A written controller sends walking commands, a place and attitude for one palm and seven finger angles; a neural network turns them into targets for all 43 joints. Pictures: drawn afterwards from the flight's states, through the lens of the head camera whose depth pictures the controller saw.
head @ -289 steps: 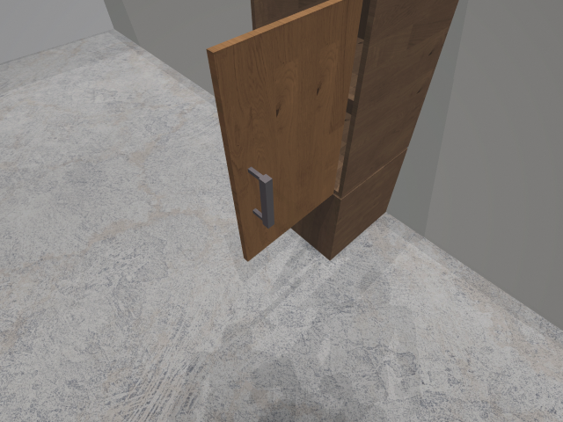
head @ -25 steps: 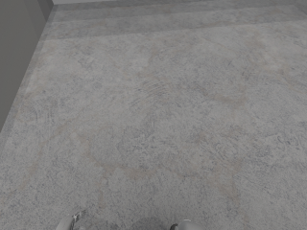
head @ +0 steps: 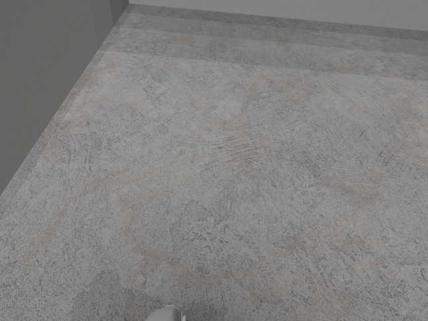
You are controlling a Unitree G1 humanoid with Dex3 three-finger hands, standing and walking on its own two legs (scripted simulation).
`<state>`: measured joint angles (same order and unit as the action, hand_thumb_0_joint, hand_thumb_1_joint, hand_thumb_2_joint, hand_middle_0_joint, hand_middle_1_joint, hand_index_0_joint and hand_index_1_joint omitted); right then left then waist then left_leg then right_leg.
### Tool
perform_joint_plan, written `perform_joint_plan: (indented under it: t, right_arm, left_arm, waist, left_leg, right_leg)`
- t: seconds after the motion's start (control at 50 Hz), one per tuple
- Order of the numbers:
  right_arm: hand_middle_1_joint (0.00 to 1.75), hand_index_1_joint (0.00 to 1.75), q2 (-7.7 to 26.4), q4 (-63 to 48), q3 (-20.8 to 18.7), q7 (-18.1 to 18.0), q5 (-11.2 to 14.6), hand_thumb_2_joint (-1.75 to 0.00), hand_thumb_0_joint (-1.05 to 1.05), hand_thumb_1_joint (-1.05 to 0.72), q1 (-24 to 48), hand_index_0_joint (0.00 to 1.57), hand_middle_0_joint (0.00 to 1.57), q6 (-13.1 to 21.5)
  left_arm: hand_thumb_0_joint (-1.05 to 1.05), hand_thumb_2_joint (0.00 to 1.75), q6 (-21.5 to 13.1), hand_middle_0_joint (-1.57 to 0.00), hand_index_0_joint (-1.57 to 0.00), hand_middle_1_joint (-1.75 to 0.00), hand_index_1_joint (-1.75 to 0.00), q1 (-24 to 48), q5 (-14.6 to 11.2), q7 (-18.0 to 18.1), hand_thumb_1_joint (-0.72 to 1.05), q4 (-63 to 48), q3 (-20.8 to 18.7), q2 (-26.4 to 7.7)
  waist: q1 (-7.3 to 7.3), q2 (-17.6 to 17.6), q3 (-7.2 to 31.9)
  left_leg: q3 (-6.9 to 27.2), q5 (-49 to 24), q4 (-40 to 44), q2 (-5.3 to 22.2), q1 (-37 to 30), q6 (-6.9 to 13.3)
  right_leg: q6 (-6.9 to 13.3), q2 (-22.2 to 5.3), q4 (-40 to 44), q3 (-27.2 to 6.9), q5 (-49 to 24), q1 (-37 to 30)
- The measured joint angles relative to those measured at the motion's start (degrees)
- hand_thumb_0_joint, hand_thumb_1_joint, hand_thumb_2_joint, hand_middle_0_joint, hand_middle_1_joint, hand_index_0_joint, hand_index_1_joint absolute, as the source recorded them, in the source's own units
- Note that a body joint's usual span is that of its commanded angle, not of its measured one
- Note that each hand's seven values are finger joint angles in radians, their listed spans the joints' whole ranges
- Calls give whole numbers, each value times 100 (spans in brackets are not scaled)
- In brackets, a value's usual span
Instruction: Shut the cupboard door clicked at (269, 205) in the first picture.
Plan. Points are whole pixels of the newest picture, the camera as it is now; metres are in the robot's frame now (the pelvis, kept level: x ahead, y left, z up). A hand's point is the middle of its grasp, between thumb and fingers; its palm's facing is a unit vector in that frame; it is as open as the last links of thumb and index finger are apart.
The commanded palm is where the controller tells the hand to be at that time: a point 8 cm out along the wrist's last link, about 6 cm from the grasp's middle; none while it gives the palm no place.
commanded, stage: walk to a spot facing it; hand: left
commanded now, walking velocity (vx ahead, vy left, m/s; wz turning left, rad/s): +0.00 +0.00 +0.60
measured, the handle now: out of the picture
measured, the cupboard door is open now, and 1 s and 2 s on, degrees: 91 91 91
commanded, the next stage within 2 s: none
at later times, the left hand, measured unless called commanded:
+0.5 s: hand out of the picture +0.05 +0.12 -0.14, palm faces +0.31 -0.92 -0.25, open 7.4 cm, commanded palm none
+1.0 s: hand out of the picture +0.07 +0.12 -0.14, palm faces +0.57 -0.76 -0.32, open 7.4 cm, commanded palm none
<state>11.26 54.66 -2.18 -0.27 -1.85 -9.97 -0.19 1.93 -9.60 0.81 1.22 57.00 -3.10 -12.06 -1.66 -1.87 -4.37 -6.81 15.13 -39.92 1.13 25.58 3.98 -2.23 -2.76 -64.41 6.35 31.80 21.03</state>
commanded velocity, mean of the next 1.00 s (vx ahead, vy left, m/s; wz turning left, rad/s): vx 0.00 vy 0.00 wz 0.60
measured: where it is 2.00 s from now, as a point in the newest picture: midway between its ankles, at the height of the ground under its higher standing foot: outside the picture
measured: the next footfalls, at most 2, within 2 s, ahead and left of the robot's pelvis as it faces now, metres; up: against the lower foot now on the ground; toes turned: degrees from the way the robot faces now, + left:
right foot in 0.28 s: +0.08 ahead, -0.20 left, +0.00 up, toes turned +8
left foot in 0.60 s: +0.06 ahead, +0.04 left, +0.00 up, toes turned +29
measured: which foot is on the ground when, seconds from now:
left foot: down 0.00-0.28, up 0.30-0.58, down 0.60-0.92, up 0.94-1.00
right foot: up 0.00-0.26, down 0.28-0.60, up 0.62-0.92, down 0.94-1.00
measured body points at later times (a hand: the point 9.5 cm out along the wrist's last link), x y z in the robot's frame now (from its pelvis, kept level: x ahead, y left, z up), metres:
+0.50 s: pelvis +0.06 -0.08 +0.02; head +0.12 -0.07 +0.47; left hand +0.03 +0.17 -0.12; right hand +0.24 -0.31 -0.12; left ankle +0.02 +0.04 -0.67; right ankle +0.05 -0.20 -0.71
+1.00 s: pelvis +0.11 -0.12 +0.01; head +0.17 -0.10 +0.45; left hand +0.04 +0.16 -0.11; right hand +0.33 -0.28 -0.14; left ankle +0.01 -0.01 -0.68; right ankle +0.17 -0.22 -0.72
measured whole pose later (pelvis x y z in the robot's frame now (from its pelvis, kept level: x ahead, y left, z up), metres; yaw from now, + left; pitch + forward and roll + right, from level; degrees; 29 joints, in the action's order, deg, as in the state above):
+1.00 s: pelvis +0.11 -0.12 +0.01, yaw +37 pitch +2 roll +0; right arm 15.2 52.0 -4.7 0.8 -1.1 -8.4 -4.4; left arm 0.5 -8.1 1.6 1.0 47.8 -2.8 -13.7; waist -0.7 2.4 -6.0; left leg 4.9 28.7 -54.6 -0.4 27.1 -2.1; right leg -0.7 -3.3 -37.0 4.1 20.1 18.8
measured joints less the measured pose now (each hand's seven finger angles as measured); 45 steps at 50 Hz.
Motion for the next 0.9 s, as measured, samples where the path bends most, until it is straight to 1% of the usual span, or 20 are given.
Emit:
perform_joint_plan:
  t: [0.04,0.1,0.18,0.24,0.26,0.28,0.32,0.34,0.38,0.4,0.44,0.52,0.56,0.58,0.6,0.64,0.68,0.72,0.8,0.9]
  right_arm:
    - [30,30,50,-30,-1,-31,6,-90,1,-91,0,20,20,-19]
    - [30,30,129,-43,-10,-28,9,-90,1,-91,7,20,20,-54]
    - [30,30,196,-100,-72,26,2,-90,1,-91,23,20,20,-130]
    - [30,30,251,-158,-154,59,12,-90,1,-90,24,20,20,-217]
    - [30,30,268,-185,-184,68,27,-90,1,-90,4,20,20,-253]
    - [30,30,261,-217,-213,79,48,-90,1,-90,-19,20,20,-290]
    - [30,30,382,-205,-291,97,52,-90,1,-90,58,20,20,-361]
    - [30,30,436,-200,-324,102,50,-90,1,-90,88,20,20,-394]
    - [30,30,492,-189,-344,116,50,-90,1,-90,156,20,20,-424]
    - [30,30,494,-196,-336,126,57,-90,1,-91,190,20,20,-425]
    - [30,30,469,-221,-297,148,74,-90,1,-91,262,19,20,-413]
    - [30,30,420,-284,-197,181,99,-90,1,-91,458,19,20,-381]
    - [30,30,390,-337,-149,186,106,-90,1,-91,556,19,20,-342]
    - [30,30,386,-382,-124,192,98,-90,1,-91,586,19,20,-304]
    - [30,30,416,-447,-107,201,79,-90,1,-91,596,19,20,-246]
    - [30,30,345,-501,-94,172,80,-90,1,-91,652,19,20,-153]
    - [30,30,280,-532,-56,116,73,-90,1,-91,602,19,20,-114]
    - [30,30,238,-511,-35,66,58,-90,1,-90,524,20,20,-129]
    - [30,30,205,-398,-24,63,33,-90,1,-90,370,20,20,-195]
    - [30,30,225,-329,-94,90,24,-90,1,-90,200,20,20,-298]
  left_arm:
    - [0,90,39,-20,-20,-30,-30,108,23,-28,92,-95,-40,-29]
    - [0,90,47,-20,-19,-30,-30,192,31,-61,92,-281,-70,-51]
    - [0,90,63,-20,-19,-30,-30,227,35,-69,92,-462,-76,-110]
    - [0,90,31,-20,-19,-30,-30,213,29,-76,91,-563,-68,-150]
    - [0,90,-7,-20,-19,-30,-30,169,31,-79,91,-615,-59,-176]
    - [0,90,-65,-20,-19,-30,-30,93,55,-75,91,-683,-55,-235]
    - [0,90,-103,-20,-20,-30,-30,62,86,-30,91,-661,-17,-153]
    - [0,90,-101,-20,-20,-30,-30,16,90,-16,91,-652,11,-100]
    - [0,90,-102,-20,-20,-30,-30,-100,87,8,91,-629,51,-24]
    - [0,90,-108,-20,-20,-30,-30,-152,87,11,91,-614,67,-3]
    - [0,90,-132,-20,-20,-30,-30,-238,91,8,91,-588,96,21]
    - [0,90,-180,-20,-20,-30,-30,-385,96,-22,91,-559,142,35]
    - [0,90,-179,-20,-20,-30,-30,-451,81,-37,91,-521,133,0]
    - [0,90,-169,-20,-20,-30,-30,-496,60,-47,91,-503,121,-28]
    - [0,90,-141,-20,-20,-30,-30,-548,33,-60,91,-496,107,-41]
    - [0,90,15,-20,-20,-30,-30,-430,13,-46,91,-437,77,-168]
    - [0,90,142,-20,-20,-30,-30,-262,14,-5,91,-393,26,-256]
    - [0,90,191,-20,-20,-30,-30,-95,18,-17,91,-420,-22,-303]
    - [0,90,161,-20,-20,-30,-30,123,24,-77,91,-617,-67,-335]
    - [0,90,53,-20,-19,-30,-30,245,16,-97,91,-825,-59,-315]
  waist:
    - [64,36,-20]
    - [138,152,-22]
    - [114,307,2]
    - [70,404,30]
    - [71,392,67]
    - [105,263,134]
    - [117,349,60]
    - [107,375,37]
    - [93,332,3]
    - [87,274,-17]
    - [98,126,-74]
    - [198,-67,-183]
    - [235,-137,-215]
    - [241,-159,-212]
    - [238,-94,-173]
    - [245,-183,-260]
    - [256,-171,-292]
    - [261,-102,-295]
    - [267,62,-252]
    - [163,298,-169]
  left_leg:
    - [125,-141,232,-51,-52,-88]
    - [344,-336,601,-63,-149,-128]
    - [704,-468,834,-7,-194,-288]
    - [1013,-434,747,15,-121,-455]
    - [1098,-381,641,-16,-57,-515]
    - [1084,-77,399,-111,71,-548]
    - [1072,839,-656,-124,387,-580]
    - [1001,1041,-1260,-134,533,-599]
    - [765,1104,-2090,-88,676,-674]
    - [649,1102,-2205,-58,656,-711]
    - [438,1101,-1924,-15,469,-760]
    - [168,1031,-750,-29,-58,-739]
    - [65,756,-69,-86,-369,-677]
    - [7,368,358,-108,-575,-620]
    - [51,-111,643,-62,-714,-449]
    - [162,163,320,-122,-586,-225]
    - [336,362,257,-117,-581,-197]
    - [525,298,414,-97,-647,-266]
    - [841,104,711,-56,-752,-369]
    - [1256,139,617,-25,-633,-569]
  right_leg:
    - [-77,-26,-363,-293,-332,415]
    - [-146,-97,50,-531,-564,658]
    - [-178,-69,1122,-611,-571,499]
    - [-164,55,2150,-527,-834,77]
    - [-133,65,2679,-489,-993,-155]
    - [-17,-25,3143,-546,-1208,-305]
    - [92,-43,2920,-389,-1269,-288]
    - [116,-80,2896,-294,-1204,-352]
    - [135,-172,3028,-149,-1156,-531]
    - [140,-225,3122,-85,-1166,-621]
    - [150,-334,3281,44,-1194,-775]
    - [122,-481,3297,333,-1098,-912]
    - [86,-548,3104,487,-945,-900]
    - [61,-588,2874,554,-832,-835]
    - [8,-588,2447,610,-739,-650]
    - [-145,-543,1178,227,-139,-129]
    - [-236,-368,313,-100,22,308]
    - [-278,-261,3,-294,-194,594]
    - [-283,-172,515,-494,-556,715]
    - [-233,42,2066,-484,-940,156]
